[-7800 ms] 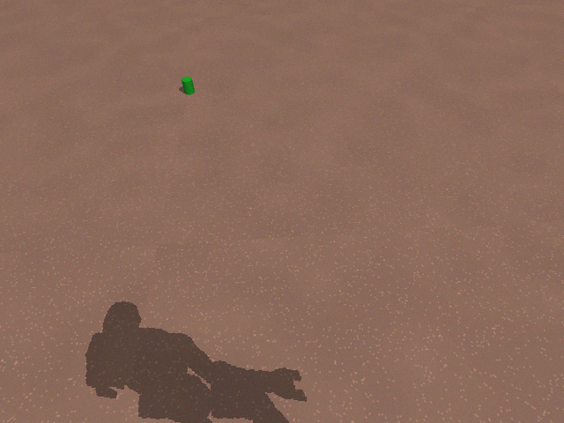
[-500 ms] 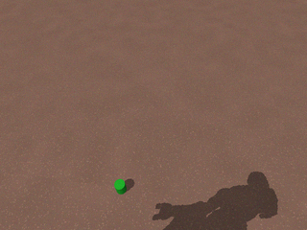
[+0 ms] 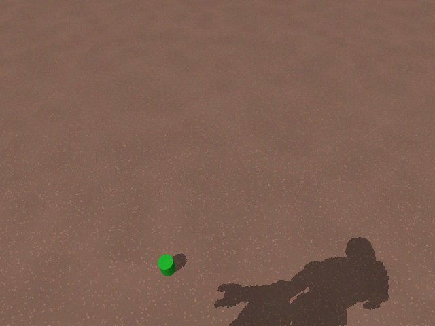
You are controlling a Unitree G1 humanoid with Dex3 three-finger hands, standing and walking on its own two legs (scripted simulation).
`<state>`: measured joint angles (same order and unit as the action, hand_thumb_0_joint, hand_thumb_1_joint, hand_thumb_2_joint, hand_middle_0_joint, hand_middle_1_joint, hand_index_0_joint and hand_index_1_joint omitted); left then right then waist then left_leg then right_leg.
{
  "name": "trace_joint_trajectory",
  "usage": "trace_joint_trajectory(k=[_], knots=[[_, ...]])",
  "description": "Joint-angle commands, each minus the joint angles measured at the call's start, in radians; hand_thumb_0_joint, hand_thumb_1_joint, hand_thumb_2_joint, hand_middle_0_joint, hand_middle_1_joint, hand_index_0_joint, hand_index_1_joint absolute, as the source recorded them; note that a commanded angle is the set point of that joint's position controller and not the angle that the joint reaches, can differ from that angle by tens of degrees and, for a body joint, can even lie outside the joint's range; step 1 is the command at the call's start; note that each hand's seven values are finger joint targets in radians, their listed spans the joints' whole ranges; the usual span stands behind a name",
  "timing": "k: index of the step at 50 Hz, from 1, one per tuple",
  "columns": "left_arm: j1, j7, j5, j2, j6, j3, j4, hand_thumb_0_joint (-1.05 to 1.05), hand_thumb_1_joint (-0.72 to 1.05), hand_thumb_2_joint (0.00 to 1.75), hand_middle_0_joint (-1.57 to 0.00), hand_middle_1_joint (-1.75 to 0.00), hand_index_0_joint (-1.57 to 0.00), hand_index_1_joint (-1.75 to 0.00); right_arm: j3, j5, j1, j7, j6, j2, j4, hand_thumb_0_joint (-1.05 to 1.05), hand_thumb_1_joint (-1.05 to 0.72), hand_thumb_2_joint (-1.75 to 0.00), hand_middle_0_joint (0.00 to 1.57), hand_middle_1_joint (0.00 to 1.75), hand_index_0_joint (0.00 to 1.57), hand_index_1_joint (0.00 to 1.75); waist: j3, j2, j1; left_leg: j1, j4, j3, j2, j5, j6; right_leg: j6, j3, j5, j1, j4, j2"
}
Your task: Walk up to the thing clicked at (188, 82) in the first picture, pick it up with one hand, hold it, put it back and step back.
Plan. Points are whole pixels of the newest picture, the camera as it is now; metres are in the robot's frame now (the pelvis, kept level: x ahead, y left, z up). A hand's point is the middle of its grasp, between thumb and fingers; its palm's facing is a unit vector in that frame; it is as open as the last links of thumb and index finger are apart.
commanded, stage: stand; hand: left
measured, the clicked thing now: (166, 265) +0.47 +0.25 -0.74
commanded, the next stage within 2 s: none
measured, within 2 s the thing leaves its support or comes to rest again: neither
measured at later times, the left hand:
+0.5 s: hand out of the picture +0.07 +0.25 -0.16, palm faces -0.01 -0.94 -0.33, open 7.4 cm
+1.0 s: hand out of the picture +0.08 +0.24 -0.16, palm faces -0.02 -0.94 -0.34, open 7.4 cm
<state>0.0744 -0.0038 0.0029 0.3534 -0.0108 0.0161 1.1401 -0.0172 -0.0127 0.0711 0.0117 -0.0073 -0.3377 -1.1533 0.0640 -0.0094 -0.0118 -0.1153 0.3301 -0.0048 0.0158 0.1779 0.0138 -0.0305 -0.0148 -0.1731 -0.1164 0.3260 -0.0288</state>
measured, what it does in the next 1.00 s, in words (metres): stands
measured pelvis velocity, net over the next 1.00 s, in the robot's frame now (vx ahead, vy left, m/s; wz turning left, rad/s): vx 0.01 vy -0.01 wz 0.01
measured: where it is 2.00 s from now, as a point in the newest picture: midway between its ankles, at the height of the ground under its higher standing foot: outside the picture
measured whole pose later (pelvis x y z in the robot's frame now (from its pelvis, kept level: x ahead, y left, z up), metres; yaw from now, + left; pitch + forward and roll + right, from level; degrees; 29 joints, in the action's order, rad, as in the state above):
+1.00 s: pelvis +0.01 -0.01 +0.00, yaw +0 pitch -2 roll +0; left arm 0.11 -0.01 0.01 0.35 -0.01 0.00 1.13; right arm -0.01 -0.01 0.09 0.01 -0.01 -0.35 -1.15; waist 0.06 0.00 -0.01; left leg -0.11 0.31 0.01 0.03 0.17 0.03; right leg -0.01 0.00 -0.18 -0.11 0.32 -0.01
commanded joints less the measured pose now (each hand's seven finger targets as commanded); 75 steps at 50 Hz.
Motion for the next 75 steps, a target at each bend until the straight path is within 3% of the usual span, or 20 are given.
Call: trace_joint_trajectory(k=[1,5,15,19,28,32,35,49,61,64,70,75], knots=[[-0.034,0.016,0.001,0.209,-0.024,0.034,-0.055,0.00,0.90,0.90,-0.20,-0.30,-0.20,-0.30,-0.033,0.006,-0.050,-0.016,-0.020,-0.216,0.060,0.00,-0.90,-0.90,0.20,0.30,0.20,0.30,-0.108,0.019,0.008,0.001,-0.058,0.089,0.108,-0.144,-0.020,0.033,-0.062,0.133,0.039,-0.049,-0.099],[-0.040,0.013,0.002,0.209,-0.021,0.034,-0.059,0.00,0.90,0.90,-0.20,-0.30,-0.20,-0.30,-0.034,0.004,-0.047,-0.016,-0.019,-0.221,0.060,0.00,-0.90,-0.90,0.20,0.30,0.20,0.30,-0.112,0.027,0.005,-0.005,-0.070,0.088,0.108,-0.082,-0.022,0.035,-0.065,0.087,0.035,-0.057,-0.100],[-0.028,0.014,0.004,0.208,-0.026,0.033,-0.062,0.00,0.90,0.90,-0.20,-0.30,-0.20,-0.30,-0.034,0.006,-0.050,-0.015,-0.022,-0.218,0.062,0.00,-0.90,-0.90,0.20,0.30,0.20,0.30,-0.118,0.018,0.006,0.045,-0.047,0.086,0.114,-0.195,-0.023,0.035,-0.062,0.183,0.023,-0.055,-0.104],[-0.033,0.013,0.001,0.213,-0.022,0.034,-0.063,0.00,0.90,0.90,-0.20,-0.30,-0.20,-0.30,-0.029,0.004,-0.043,-0.015,-0.019,-0.213,0.062,0.00,-0.90,-0.90,0.20,0.30,0.20,0.30,-0.097,0.020,0.002,0.014,-0.064,0.084,0.110,-0.106,-0.021,0.037,-0.067,0.104,0.021,-0.066,-0.103],[-0.014,0.012,0.003,0.212,-0.022,0.030,-0.061,0.00,0.90,0.90,-0.20,-0.30,-0.20,-0.30,-0.028,0.004,-0.037,-0.015,-0.020,-0.214,0.061,0.00,-0.90,-0.90,0.20,0.30,0.20,0.30,-0.085,0.003,0.008,0.023,-0.065,0.088,0.110,-0.113,-0.020,0.038,-0.066,0.101,-0.004,-0.068,-0.100],[-0.007,0.011,0.004,0.208,-0.018,0.030,-0.058,0.00,0.90,0.90,-0.20,-0.30,-0.20,-0.30,-0.030,0.004,-0.036,-0.014,-0.019,-0.224,0.058,0.00,-0.90,-0.90,0.20,0.30,0.20,0.30,-0.069,0.026,0.010,0.003,-0.076,0.091,0.103,-0.029,-0.021,0.037,-0.067,0.032,-0.015,-0.077,-0.095],[-0.008,0.011,0.006,0.213,-0.021,0.029,-0.061,0.00,0.90,0.90,-0.20,-0.30,-0.20,-0.30,-0.029,0.003,-0.032,-0.013,-0.021,-0.220,0.063,0.00,-0.90,-0.90,0.20,0.30,0.20,0.30,-0.088,0.013,0.011,0.014,-0.071,0.093,0.112,-0.092,-0.025,0.041,-0.061,0.078,0.000,-0.063,-0.098],[-0.006,0.013,0.004,0.223,-0.022,0.027,-0.064,0.00,0.90,0.90,-0.20,-0.30,-0.20,-0.30,-0.026,0.005,-0.017,-0.016,-0.020,-0.215,0.059,0.00,-0.90,-0.90,0.20,0.30,0.20,0.30,-0.114,-0.002,0.011,0.037,-0.055,0.088,0.117,-0.158,-0.023,0.048,-0.064,0.144,0.019,-0.050,-0.103],[-0.012,0.014,0.003,0.219,-0.020,0.027,-0.065,0.00,0.90,0.90,-0.20,-0.30,-0.20,-0.30,-0.023,0.005,-0.006,-0.018,-0.019,-0.218,0.063,0.00,-0.90,-0.90,0.20,0.30,0.20,0.30,-0.103,0.020,0.007,0.022,-0.060,0.078,0.112,-0.148,-0.020,0.047,-0.067,0.154,0.031,-0.053,-0.103],[-0.003,0.013,0.002,0.214,-0.021,0.024,-0.064,0.00,0.90,0.90,-0.20,-0.30,-0.20,-0.30,-0.024,0.005,-0.013,-0.019,-0.021,-0.224,0.067,0.00,-0.90,-0.90,0.20,0.30,0.20,0.30,-0.109,0.016,0.014,0.044,-0.050,0.079,0.119,-0.204,-0.020,0.047,-0.064,0.203,0.034,-0.046,-0.104],[-0.011,0.014,0.004,0.221,-0.020,0.026,-0.070,0.00,0.90,0.90,-0.20,-0.30,-0.20,-0.30,-0.025,0.005,-0.009,-0.021,-0.021,-0.221,0.071,0.00,-0.90,-0.90,0.20,0.30,0.20,0.30,-0.119,0.009,0.008,0.057,-0.049,0.076,0.122,-0.216,-0.017,0.049,-0.060,0.208,0.033,-0.043,-0.102],[-0.004,0.015,0.004,0.218,-0.020,0.023,-0.065,0.00,0.90,0.90,-0.20,-0.30,-0.20,-0.30,-0.023,0.005,-0.013,-0.020,-0.018,-0.215,0.069,0.00,-0.90,-0.90,0.20,0.30,0.20,0.30,-0.089,0.000,0.011,0.039,-0.056,0.077,0.118,-0.173,-0.017,0.045,-0.061,0.175,0.021,-0.056,-0.100]])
